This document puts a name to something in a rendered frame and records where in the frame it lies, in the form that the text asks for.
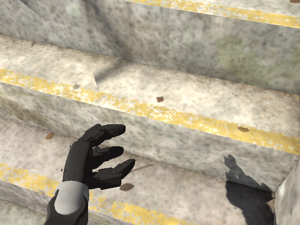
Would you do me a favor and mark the robot left forearm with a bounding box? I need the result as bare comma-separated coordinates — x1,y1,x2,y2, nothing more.
43,180,90,225

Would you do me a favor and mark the left robot hand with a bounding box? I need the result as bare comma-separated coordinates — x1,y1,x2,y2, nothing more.
61,124,136,190

